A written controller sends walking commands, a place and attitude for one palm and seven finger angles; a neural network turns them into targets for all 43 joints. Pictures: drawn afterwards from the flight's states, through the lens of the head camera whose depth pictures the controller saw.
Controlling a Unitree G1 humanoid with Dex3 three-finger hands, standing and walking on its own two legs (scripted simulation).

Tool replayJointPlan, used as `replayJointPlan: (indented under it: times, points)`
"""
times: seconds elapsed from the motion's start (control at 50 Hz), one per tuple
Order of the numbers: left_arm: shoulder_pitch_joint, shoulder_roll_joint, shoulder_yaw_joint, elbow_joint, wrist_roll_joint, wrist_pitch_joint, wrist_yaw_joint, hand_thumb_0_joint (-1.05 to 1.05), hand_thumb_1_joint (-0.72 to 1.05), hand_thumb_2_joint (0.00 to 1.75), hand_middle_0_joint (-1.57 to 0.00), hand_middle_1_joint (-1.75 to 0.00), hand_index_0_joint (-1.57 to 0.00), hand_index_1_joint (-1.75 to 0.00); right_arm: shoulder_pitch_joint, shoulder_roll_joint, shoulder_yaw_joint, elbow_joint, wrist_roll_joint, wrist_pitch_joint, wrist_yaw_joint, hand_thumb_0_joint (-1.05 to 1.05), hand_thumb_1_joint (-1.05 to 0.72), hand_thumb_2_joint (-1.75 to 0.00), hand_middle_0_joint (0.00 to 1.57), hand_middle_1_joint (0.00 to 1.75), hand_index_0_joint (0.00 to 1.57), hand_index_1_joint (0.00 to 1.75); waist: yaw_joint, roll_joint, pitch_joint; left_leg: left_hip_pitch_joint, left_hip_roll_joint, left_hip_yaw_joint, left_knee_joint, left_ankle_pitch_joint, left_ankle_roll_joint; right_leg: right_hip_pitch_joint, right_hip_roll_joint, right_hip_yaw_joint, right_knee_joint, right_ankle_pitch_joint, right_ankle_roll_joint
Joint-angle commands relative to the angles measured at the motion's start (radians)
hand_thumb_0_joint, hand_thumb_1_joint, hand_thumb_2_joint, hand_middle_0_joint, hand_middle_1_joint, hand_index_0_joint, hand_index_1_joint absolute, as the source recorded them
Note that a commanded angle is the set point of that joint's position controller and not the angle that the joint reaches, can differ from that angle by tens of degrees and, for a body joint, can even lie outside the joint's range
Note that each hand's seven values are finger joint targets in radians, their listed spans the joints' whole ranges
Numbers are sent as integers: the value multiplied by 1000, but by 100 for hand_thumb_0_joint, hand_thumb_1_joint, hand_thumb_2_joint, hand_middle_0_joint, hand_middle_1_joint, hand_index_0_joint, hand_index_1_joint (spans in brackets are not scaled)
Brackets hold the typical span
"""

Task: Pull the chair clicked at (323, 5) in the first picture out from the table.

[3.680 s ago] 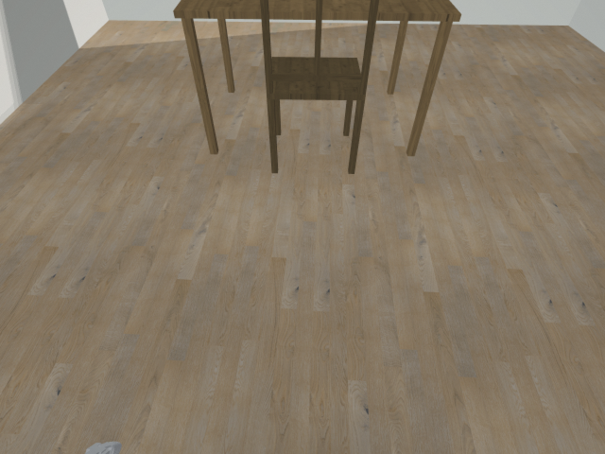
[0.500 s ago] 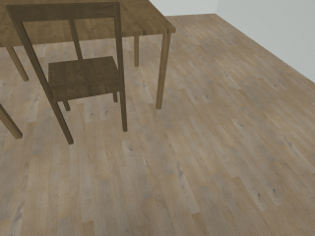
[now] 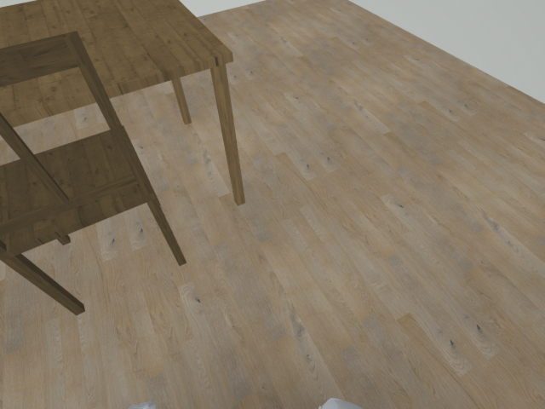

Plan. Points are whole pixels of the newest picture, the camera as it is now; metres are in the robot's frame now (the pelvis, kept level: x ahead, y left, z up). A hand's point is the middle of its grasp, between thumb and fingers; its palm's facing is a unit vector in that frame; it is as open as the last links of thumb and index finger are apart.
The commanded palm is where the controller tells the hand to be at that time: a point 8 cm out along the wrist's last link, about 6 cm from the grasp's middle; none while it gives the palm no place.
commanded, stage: turn to face it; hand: left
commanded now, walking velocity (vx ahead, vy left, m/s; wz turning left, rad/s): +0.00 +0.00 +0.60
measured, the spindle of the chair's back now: (26, 155) +0.63 +0.60 -0.05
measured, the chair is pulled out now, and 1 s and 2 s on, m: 0.00 0.00 0.00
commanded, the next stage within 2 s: take the last steps up to it in 0.94 s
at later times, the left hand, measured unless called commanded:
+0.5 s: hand out of the picture +0.11 +0.25 -0.17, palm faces +0.29 -0.94 -0.18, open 7.4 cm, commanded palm none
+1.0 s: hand out of the picture +0.14 +0.20 -0.13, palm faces +0.44 -0.85 -0.28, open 7.4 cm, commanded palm none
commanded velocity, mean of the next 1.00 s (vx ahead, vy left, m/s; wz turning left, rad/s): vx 0.00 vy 0.00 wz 0.45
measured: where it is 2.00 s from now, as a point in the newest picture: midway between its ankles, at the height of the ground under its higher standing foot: (240, 389)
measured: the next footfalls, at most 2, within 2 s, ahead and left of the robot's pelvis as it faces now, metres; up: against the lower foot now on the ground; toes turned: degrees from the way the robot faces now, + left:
left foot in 0.34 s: +0.20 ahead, +0.14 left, +0.00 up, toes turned +20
right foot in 0.90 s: +0.22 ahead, -0.09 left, +0.00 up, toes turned +21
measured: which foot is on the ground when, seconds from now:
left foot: up 0.00-0.32, down 0.34-0.90, up 0.92-1.00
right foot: down 0.00-0.34, up 0.36-0.88, down 0.90-1.00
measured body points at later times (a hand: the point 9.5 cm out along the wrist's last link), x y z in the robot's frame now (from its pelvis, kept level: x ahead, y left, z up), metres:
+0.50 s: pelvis +0.11 +0.05 +0.01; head +0.14 +0.09 +0.46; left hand +0.10 +0.30 -0.16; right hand +0.27 -0.17 -0.11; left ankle +0.16 +0.12 -0.72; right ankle +0.10 -0.12 -0.64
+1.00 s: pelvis +0.15 -0.01 +0.02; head +0.18 -0.03 +0.46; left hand +0.12 +0.25 -0.11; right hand +0.30 -0.22 -0.15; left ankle +0.12 +0.11 -0.67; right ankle +0.18 -0.10 -0.72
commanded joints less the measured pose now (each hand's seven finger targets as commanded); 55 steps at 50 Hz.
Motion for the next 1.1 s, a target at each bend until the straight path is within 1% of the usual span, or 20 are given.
replayJointPlan:
  times: [0.0, 0.04, 0.12, 0.22, 0.28, 0.3, 0.32, 0.34, 0.38, 0.42, 0.46, 0.72, 0.8, 0.84, 0.86, 0.88, 0.9, 0.96, 1.0, 1.08]
  points:
    - [129, 107, 5, 12, 6, -11, 24, 0, 90, 90, -20, -30, -20, -30, -3, -38, -6, -86, -5, -13, -4, 0, -90, -90, 20, 30, 20, 30, 18, -89, -81, -221, 40, -73, 64, 127, -3, 150, -299, 251, -414, 240, -74]
    - [111, 79, -5, 11, 8, -15, 26, 0, 90, 90, -20, -30, -20, -30, 40, -19, 0, -70, -6, 9, -5, 0, -90, -90, 20, 30, 20, 30, -9, -119, -88, -174, 25, -55, -39, 142, -19, 107, -272, 134, -408, 330, -55]
    - [104, 97, -10, 5, 4, -4, 26, 0, 90, 90, -20, -30, -20, -30, -40, -23, 4, -116, 0, 21, 7, 0, -90, -90, 20, 30, 20, 30, 3, -140, -44, -175, 0, -13, -219, 197, -29, 132, -267, 38, -408, 363, -44]
    - [123, 152, 11, -6, 8, 24, 32, 0, 90, 90, -20, -30, -20, -30, -187, -69, -1, -197, 0, 25, 21, 0, -90, -90, 20, 30, 20, 30, 44, -146, -27, -144, -18, 24, -391, 165, -17, 209, -317, 20, -320, 372, -32]
    - [106, 179, 23, -30, 4, 42, 32, 0, 90, 90, -20, -30, -20, -30, -159, -116, -11, -220, -6, 30, 22, 0, -90, -90, 20, 30, 20, 30, 9, -111, -42, -13, -45, 46, -524, 234, 0, 187, -302, -27, -169, 363, 9]
    - [108, 172, 23, -43, -1, 49, 29, 0, 90, 90, -20, -30, -20, -30, -95, -162, -25, -217, -9, 27, 20, 0, -90, -90, 20, 30, 20, 30, -21, 12, -88, 113, -31, -4, -615, 412, 20, 125, -259, -60, -8, 293, 52]
    - [125, 128, 23, -78, -14, 54, 23, 0, 90, 90, -20, -30, -20, -30, -28, -268, -46, -225, -19, 18, 13, 0, -90, -90, 20, 30, 20, 30, -45, 283, -144, 235, 186, -334, -728, 745, 144, -50, -122, -101, 249, -54, 137]
    - [89, 116, 9, -121, -8, 58, 25, 0, 90, 90, -20, -30, -20, -30, 12, -328, -54, -218, -9, 24, 4, 0, -90, -90, 20, 30, 20, 30, -56, 312, -183, 246, 324, -512, -816, 810, 259, -130, -42, 7, 482, -467, 150]
    - [33, 120, 19, -123, -3, 68, 27, 0, 90, 90, -20, -30, -20, -30, -73, -306, -54, -238, -4, 22, -10, 0, -90, -90, 20, 30, 20, 30, -37, 180, -204, 208, 254, -471, -828, 510, 228, -213, -66, 143, 584, -340, 138]
    - [54, 122, 28, -100, 4, 72, 15, 0, 90, 90, -20, -30, -20, -30, -175, -249, -37, -275, -5, 13, -13, 0, -90, -90, 20, 30, 20, 30, 10, 81, -149, 110, 156, -345, -850, 436, 166, -179, -83, 156, 562, -185, 148]
    - [97, 121, 30, -85, 4, 82, 14, 0, 90, 90, -20, -30, -20, -30, -198, -243, -35, -286, -1, 8, -12, 0, -90, -90, 20, 30, 20, 30, 25, 85, -171, 100, 110, -283, -863, 435, 153, -139, -79, 154, 522, -125, 157]
    - [12, 124, 18, -159, -1, 93, 26, 0, 90, 90, -20, -30, -20, -30, -154, -260, -57, -280, -8, 34, -5, 0, -90, -90, 20, 30, 20, 30, -14, 115, -136, 119, 92, -408, -863, 370, 201, -75, -20, 156, 224, -190, 155]
    - [74, 120, 9, -155, -8, 85, 31, 0, 90, 90, -20, -30, -20, -30, -184, -260, -58, -286, -9, 40, -3, 0, -90, -90, 20, 30, 20, 30, 14, 110, -154, 67, 75, -423, -814, 457, 191, 68, 15, 153, 30, -160, 129]
    - [142, 126, 9, -137, -9, 74, 36, 0, 90, 90, -20, -30, -20, -30, -207, -247, -56, -293, 0, 41, 1, 0, -90, -90, 20, 30, 20, 30, 49, 63, -171, -14, 26, -382, -755, 404, 139, 230, 15, 135, -194, 3, 121]
    - [160, 162, 15, -136, -2, 64, 40, 0, 90, 90, -20, -30, -20, -30, -200, -209, -52, -294, 8, 41, 6, 0, -90, -90, 20, 30, 20, 30, 56, -29, -172, -105, -35, -326, -666, 298, 85, 324, -70, 221, -330, 21, 96]
    - [152, 245, 28, -146, 12, 56, 46, 0, 90, 90, -20, -30, -20, -30, -182, -145, -40, -310, 15, 40, 10, 0, -90, -90, 20, 30, 20, 30, 47, -270, -149, -268, -176, -171, -478, 75, 5, 367, -308, 478, -408, 24, 0]
    - [115, 290, 30, -176, 11, 62, 42, 0, 90, 90, -20, -30, -20, -30, -185, -167, -48, -326, 6, 47, 10, 0, -90, -90, 20, 30, 20, 30, 48, -259, -125, -241, -195, -147, -272, -87, -9, 223, -443, 515, -426, 126, -86]
    - [24, 188, 8, -176, 1, 50, 41, 0, 90, 90, -20, -30, -20, -30, -172, -175, -53, -262, -3, 71, 11, 0, -90, -90, 20, 30, 20, 30, -2, -168, -41, -249, -141, -159, -3, 37, -21, 149, -279, 317, -362, 291, -59]
    - [43, 163, 4, -166, 1, 44, 40, 0, 90, 90, -20, -30, -20, -30, -154, -164, -47, -243, 0, 70, 13, 0, -90, -90, 20, 30, 20, 30, 0, -166, -53, -253, -131, -140, 13, 86, -35, 192, -244, 238, -340, 384, -44]
    - [170, 178, 10, -109, 4, 35, 33, 0, 90, 90, -20, -30, -20, -30, -211, -159, -33, -239, -8, 66, 14, 0, -90, -90, 20, 30, 20, 30, 63, -170, -70, -269, -108, -112, -88, 78, -50, 316, -267, 271, -380, 194, -55]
